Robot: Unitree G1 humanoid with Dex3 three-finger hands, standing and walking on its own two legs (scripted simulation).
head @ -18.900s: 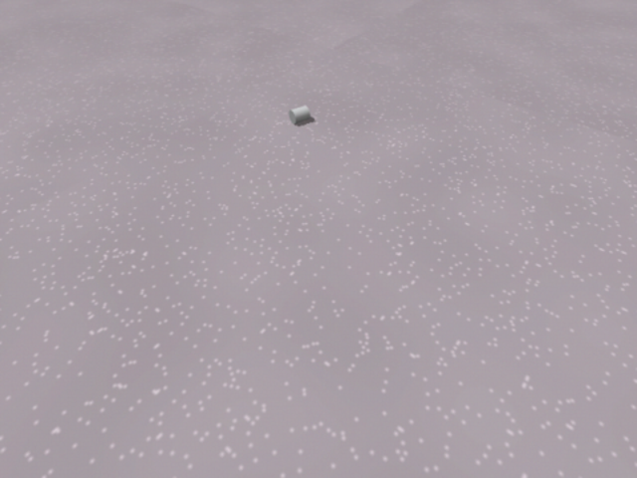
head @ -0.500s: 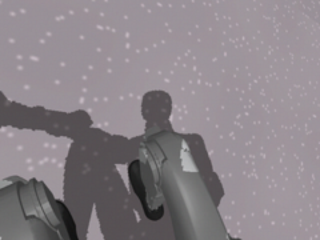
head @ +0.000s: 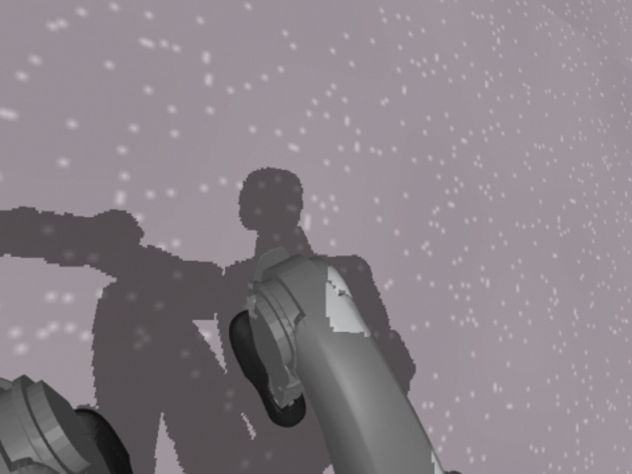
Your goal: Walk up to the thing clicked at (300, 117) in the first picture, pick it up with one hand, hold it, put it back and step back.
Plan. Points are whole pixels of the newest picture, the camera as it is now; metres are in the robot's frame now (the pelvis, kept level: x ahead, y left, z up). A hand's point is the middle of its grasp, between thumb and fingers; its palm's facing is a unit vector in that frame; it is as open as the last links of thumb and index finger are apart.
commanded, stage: rest palm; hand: left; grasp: from above
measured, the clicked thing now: out of the picture +0.49 +0.33 -0.28
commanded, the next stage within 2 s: close in 0.36 s
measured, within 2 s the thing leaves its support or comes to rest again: neither
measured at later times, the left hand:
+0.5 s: hand out of the picture +0.48 +0.32 -0.25, palm faces -0.28 -0.34 -0.90, open 13.9 cm
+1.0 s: hand out of the picture +0.47 +0.32 -0.24, palm faces -0.28 -0.34 -0.90, open 12.5 cm
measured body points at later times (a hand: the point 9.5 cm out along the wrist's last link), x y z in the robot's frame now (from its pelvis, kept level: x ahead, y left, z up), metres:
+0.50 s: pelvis +0.00 +0.00 +0.00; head +0.30 +0.10 +0.31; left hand +0.49 +0.33 -0.20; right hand -0.02 -0.23 -0.03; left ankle +0.07 +0.13 -0.29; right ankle +0.13 -0.12 -0.29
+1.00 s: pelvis +0.00 +0.00 +0.01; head +0.30 +0.10 +0.32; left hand +0.48 +0.33 -0.19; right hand -0.01 -0.24 -0.03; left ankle +0.07 +0.13 -0.29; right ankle +0.13 -0.12 -0.29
